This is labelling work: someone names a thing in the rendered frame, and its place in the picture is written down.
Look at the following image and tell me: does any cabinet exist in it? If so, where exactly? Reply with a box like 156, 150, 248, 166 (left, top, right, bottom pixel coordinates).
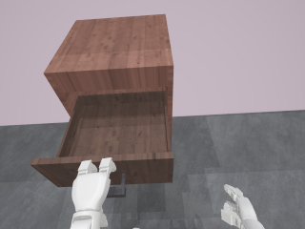
43, 14, 174, 149

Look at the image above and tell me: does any right robot hand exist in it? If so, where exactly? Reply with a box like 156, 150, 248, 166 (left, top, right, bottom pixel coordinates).
221, 184, 257, 229

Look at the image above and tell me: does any right robot forearm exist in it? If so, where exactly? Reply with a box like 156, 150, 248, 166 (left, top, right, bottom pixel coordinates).
240, 219, 264, 229

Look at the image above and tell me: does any left robot forearm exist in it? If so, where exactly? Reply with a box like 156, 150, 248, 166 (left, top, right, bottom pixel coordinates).
70, 209, 102, 229

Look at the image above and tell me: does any left robot hand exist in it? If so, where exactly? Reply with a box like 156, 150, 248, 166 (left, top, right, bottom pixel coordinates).
71, 157, 116, 227

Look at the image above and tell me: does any handle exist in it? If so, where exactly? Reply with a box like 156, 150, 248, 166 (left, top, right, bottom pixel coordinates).
106, 173, 127, 198

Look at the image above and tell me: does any drawer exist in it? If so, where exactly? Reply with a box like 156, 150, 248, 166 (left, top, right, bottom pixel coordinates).
30, 91, 174, 188

